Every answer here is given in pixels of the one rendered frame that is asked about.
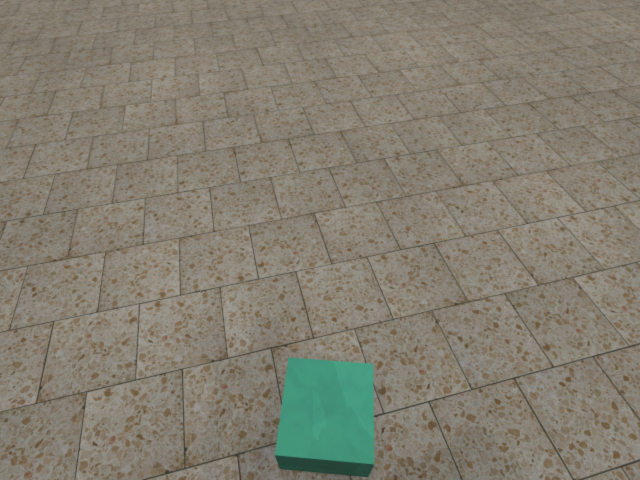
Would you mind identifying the carton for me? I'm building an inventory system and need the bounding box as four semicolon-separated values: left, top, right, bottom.
275;357;374;477

